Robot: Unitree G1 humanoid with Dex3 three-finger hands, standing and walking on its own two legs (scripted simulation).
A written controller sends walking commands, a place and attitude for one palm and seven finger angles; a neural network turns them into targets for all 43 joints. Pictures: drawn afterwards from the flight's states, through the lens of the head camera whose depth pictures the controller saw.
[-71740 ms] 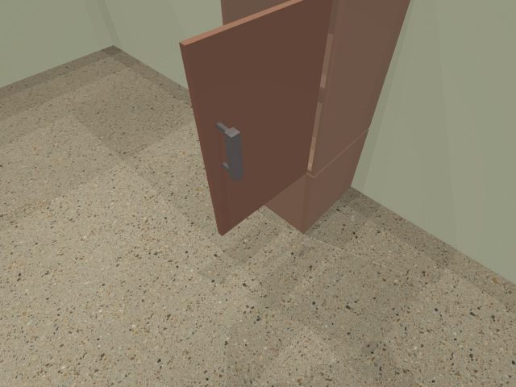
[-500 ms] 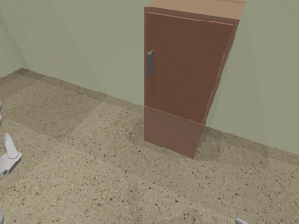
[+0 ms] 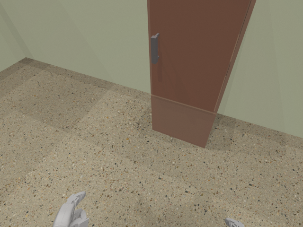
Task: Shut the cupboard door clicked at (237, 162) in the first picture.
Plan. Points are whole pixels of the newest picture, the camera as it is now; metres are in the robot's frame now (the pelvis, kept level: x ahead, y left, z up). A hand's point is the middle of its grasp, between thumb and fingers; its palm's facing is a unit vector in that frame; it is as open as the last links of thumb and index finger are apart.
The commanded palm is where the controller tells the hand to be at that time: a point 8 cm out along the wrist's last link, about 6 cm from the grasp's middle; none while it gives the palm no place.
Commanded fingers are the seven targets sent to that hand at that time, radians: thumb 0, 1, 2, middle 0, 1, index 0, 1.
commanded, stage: let the arm hang, fingers relaxed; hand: left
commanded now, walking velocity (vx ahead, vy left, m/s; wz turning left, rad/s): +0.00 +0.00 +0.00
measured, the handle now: (156, 48) +0.92 +0.00 +0.02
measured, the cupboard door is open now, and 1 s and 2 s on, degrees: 0 0 0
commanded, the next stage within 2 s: look to check the result in 0.90 s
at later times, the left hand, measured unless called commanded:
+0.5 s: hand out of the picture -0.02 +0.19 -0.15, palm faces +0.00 -0.98 -0.19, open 7.3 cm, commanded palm none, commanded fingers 0.00 0.90 0.90 -0.20 -0.30 -0.20 -0.30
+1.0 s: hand out of the picture -0.02 +0.18 -0.16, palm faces -0.01 -0.99 -0.13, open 7.3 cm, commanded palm none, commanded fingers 0.00 0.90 0.90 -0.20 -0.30 -0.20 -0.30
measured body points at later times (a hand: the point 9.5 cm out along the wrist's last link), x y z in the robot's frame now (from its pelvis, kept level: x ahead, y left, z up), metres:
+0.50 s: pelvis +0.01 +0.02 +0.02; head +0.01 +0.01 +0.47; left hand -0.02 +0.24 -0.13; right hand -0.04 -0.18 -0.14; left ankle +0.03 +0.13 -0.72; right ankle +0.02 -0.08 -0.72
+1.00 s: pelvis +0.01 +0.04 +0.02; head +0.00 +0.04 +0.47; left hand -0.02 +0.23 -0.14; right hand -0.05 -0.16 -0.14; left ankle +0.03 +0.13 -0.72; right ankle +0.02 -0.08 -0.72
